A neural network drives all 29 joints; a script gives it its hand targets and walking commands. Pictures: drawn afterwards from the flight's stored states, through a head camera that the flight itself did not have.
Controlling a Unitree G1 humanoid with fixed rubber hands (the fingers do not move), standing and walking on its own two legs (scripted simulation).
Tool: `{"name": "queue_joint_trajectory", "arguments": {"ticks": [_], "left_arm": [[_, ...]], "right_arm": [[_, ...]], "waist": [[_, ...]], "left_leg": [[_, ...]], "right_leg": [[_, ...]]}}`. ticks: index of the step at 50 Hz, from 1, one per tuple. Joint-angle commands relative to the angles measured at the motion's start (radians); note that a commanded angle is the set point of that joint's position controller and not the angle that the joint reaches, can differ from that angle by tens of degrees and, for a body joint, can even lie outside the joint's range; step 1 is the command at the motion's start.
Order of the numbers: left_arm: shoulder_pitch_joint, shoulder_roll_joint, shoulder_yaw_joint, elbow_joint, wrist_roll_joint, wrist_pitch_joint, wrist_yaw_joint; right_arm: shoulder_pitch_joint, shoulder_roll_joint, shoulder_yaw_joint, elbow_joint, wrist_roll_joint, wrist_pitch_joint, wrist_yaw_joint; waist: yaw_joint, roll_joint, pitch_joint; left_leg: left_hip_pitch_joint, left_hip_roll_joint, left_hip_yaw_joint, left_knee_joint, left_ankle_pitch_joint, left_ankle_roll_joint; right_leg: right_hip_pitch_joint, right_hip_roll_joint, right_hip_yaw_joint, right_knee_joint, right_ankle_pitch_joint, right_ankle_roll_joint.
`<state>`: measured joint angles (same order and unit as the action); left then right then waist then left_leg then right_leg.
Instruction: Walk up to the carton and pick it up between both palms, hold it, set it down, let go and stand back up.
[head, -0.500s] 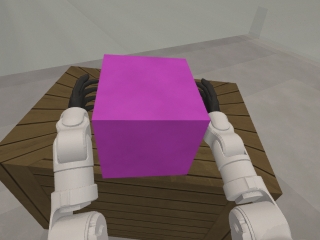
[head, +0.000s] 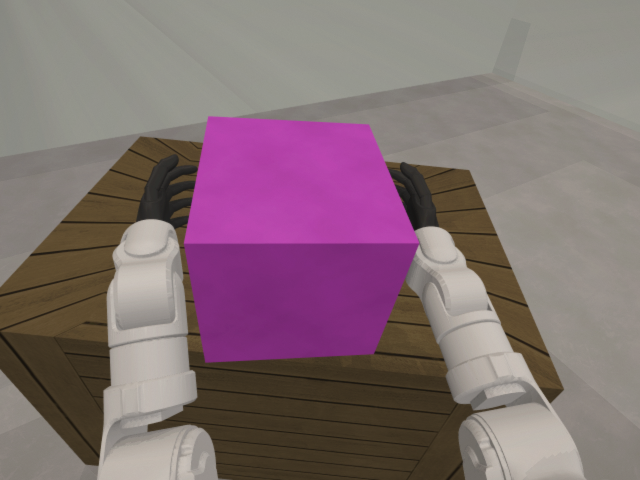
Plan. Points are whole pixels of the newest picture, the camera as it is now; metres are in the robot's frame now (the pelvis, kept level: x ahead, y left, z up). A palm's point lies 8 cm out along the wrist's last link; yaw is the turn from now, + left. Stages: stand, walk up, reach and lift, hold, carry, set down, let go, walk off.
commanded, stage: hold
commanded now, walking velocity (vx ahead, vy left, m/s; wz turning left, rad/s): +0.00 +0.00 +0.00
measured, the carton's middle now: (291, 236) +0.39 +0.01 +0.14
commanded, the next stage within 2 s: none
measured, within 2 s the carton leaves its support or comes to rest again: neither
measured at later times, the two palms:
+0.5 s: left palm (158, 226) +0.35 +0.17 +0.19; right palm (419, 231) +0.35 -0.14 +0.17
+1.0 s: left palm (157, 225) +0.35 +0.17 +0.19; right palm (418, 229) +0.35 -0.14 +0.17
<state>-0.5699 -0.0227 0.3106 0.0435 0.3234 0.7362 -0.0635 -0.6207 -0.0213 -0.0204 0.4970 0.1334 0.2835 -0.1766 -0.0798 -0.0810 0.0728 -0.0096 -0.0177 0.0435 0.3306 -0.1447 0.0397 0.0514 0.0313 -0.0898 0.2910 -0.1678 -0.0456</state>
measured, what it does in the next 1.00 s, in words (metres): stands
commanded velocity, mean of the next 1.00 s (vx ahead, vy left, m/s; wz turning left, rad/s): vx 0.00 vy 0.00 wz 0.00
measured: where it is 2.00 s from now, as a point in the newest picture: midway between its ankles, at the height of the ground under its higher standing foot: outside the picture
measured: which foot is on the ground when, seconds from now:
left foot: down 0.00-1.00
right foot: down 0.00-1.00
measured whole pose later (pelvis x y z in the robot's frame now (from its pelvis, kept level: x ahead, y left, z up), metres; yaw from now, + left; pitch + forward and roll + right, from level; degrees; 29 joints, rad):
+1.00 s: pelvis +0.00 +0.00 +0.00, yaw +1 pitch -10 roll -1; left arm -0.55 -0.01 0.30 0.02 0.32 0.74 -0.06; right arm -0.60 0.00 -0.03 0.47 0.13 0.27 -0.18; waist -0.09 -0.08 0.07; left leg -0.02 -0.02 0.03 0.34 -0.15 0.04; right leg 0.05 0.03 -0.10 0.29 -0.17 -0.05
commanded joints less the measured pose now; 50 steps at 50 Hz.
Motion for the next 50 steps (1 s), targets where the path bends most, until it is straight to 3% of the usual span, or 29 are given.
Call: {"name": "queue_joint_trajectory", "arguments": {"ticks": [1, 2, 4, 8, 12, 14, 17, 21, 22, 28, 31, 32, 38, 39, 43, 46, 48, 50], "left_arm": [[-0.568, -0.429, -0.457, -0.09, -0.145, -0.054, -0.122], [-0.574, -0.43, -0.46, -0.076, -0.151, -0.057, -0.124], [-0.572, -0.452, -0.505, -0.139, -0.174, -0.07, -0.119], [-0.544, -0.438, -0.504, -0.144, -0.158, -0.067, -0.119], [-0.506, -0.444, -0.526, -0.16, -0.163, -0.056, -0.114], [-0.496, -0.42, -0.486, -0.113, -0.137, -0.045, -0.119], [-0.528, -0.42, -0.478, -0.142, -0.131, -0.043, -0.126], [-0.531, -0.46, -0.519, -0.166, -0.162, -0.049, -0.109], [-0.564, -0.455, -0.532, -0.165, -0.175, -0.056, -0.104], [-0.551, -0.431, -0.463, -0.099, -0.154, -0.057, -0.113], [-0.551, -0.426, -0.452, -0.091, -0.15, -0.056, -0.119], [-0.543, -0.413, -0.436, -0.062, -0.133, -0.05, -0.123], [-0.573, -0.44, -0.49, -0.138, -0.162, -0.059, -0.126], [-0.566, -0.423, -0.463, -0.103, -0.142, -0.057, -0.127], [-0.541, -0.422, -0.444, -0.076, -0.131, -0.046, -0.141], [-0.576, -0.422, -0.47, -0.131, -0.146, -0.058, -0.134], [-0.575, -0.444, -0.513, -0.171, -0.171, -0.07, -0.122], [-0.556, -0.436, -0.5, -0.141, -0.169, -0.073, -0.118]], "right_arm": [[-0.706, 0.471, 0.296, -0.32, 0.046, -0.09, 0.114], [-0.74, 0.477, 0.304, -0.343, 0.054, -0.096, 0.113], [-0.719, 0.491, 0.331, -0.388, 0.068, -0.101, 0.104], [-0.653, 0.469, 0.337, -0.348, 0.085, -0.082, 0.093], [-0.634, 0.441, 0.326, -0.378, 0.086, -0.079, 0.104], [-0.626, 0.434, 0.308, -0.32, 0.067, -0.07, 0.107], [-0.616, 0.44, 0.304, -0.295, 0.062, -0.066, 0.11], [-0.692, 0.45, 0.331, -0.401, 0.087, -0.089, 0.117], [-0.728, 0.447, 0.327, -0.411, 0.083, -0.095, 0.118], [-0.71, 0.464, 0.325, -0.353, 0.052, -0.084, 0.119], [-0.715, 0.46, 0.32, -0.342, 0.06, -0.085, 0.117], [-0.698, 0.454, 0.308, -0.31, 0.05, -0.079, 0.115], [-0.673, 0.468, 0.306, -0.328, 0.061, -0.083, 0.106], [-0.655, 0.454, 0.288, -0.283, 0.045, -0.074, 0.106], [-0.672, 0.463, 0.28, -0.312, 0.042, -0.08, 0.106], [-0.676, 0.472, 0.292, -0.314, 0.052, -0.086, 0.109], [-0.697, 0.48, 0.329, -0.386, 0.072, -0.102, 0.108], [-0.712, 0.473, 0.355, -0.401, 0.088, -0.1, 0.1]], "waist": [[-0.005, 0.097, -0.361], [0.002, 0.09, -0.394], [-0.018, 0.104, -0.472], [-0.033, 0.138, -0.422], [-0.04, 0.15, -0.429], [-0.025, 0.128, -0.348], [-0.026, 0.131, -0.329], [-0.013, 0.153, -0.41], [-0.011, 0.15, -0.434], [0.009, 0.066, -0.411], [0.013, 0.08, -0.422], [0.01, 0.087, -0.38], [-0.034, 0.13, -0.441], [-0.032, 0.123, -0.37], [-0.024, 0.123, -0.341], [-0.027, 0.124, -0.387], [-0.027, 0.142, -0.47], [-0.015, 0.126, -0.468]], "left_leg": [[0.096, 0.017, -0.001, -0.052, 0.121, -0.025], [0.101, 0.012, -0.002, -0.046, 0.123, -0.023], [0.134, 0.01, -0.012, -0.013, 0.211, -0.029], [0.156, 0.006, -0.016, 0.001, 0.274, -0.055], [0.186, 0.019, -0.026, -0.006, 0.265, -0.066], [0.157, 0.018, -0.013, -0.025, 0.215, -0.057], [0.144, 0.024, -0.015, -0.034, 0.205, -0.054], [0.171, 0.029, -0.022, -0.012, 0.263, -0.061], [0.172, 0.027, -0.022, -0.011, 0.225, -0.059], [0.114, 0.02, -0.004, -0.041, 0.145, -0.013], [0.099, 0.018, 0.001, -0.046, 0.144, -0.014], [0.09, 0.012, 0.004, -0.051, 0.125, -0.013], [0.13, 0.009, -0.008, -0.019, 0.191, -0.045], [0.117, 0.009, -0.006, -0.031, 0.171, -0.041], [0.075, 0.006, -0.001, -0.051, 0.109, -0.033], [0.106, 0.01, -0.004, -0.039, 0.165, -0.041], [0.15, 0.011, -0.013, -0.004, 0.248, -0.048], [0.149, 0.006, -0.013, 0.008, 0.283, -0.047]], "right_leg": [[0.004, -0.013, 0.005, -0.051, 0.107, 0.063], [0.015, -0.012, 0.0, -0.048, 0.111, 0.065], [0.036, -0.009, 0.005, -0.033, 0.21, 0.071], [0.028, -0.009, 0.004, -0.037, 0.248, 0.067], [-0.001, -0.001, -0.01, -0.04, 0.195, 0.058], [-0.008, -0.005, -0.009, -0.053, 0.145, 0.057], [-0.011, -0.006, -0.006, -0.044, 0.139, 0.057], [-0.004, 0.004, -0.011, -0.045, 0.162, 0.05], [-0.029, 0.001, -0.01, -0.046, 0.12, 0.051], [0.007, -0.009, 0.005, -0.049, 0.135, 0.064], [0.031, -0.01, 0.004, -0.048, 0.142, 0.062], [0.031, -0.015, 0.008, -0.051, 0.13, 0.065], [0.03, -0.012, 0.004, -0.037, 0.184, 0.065], [0.018, -0.016, 0.001, -0.047, 0.161, 0.067], [0.031, -0.025, 0.007, -0.045, 0.129, 0.071], [0.022, -0.018, -0.004, -0.039, 0.156, 0.069], [0.029, -0.009, -0.006, -0.027, 0.214, 0.064], [0.041, -0.008, 0.001, -0.024, 0.261, 0.07]]}}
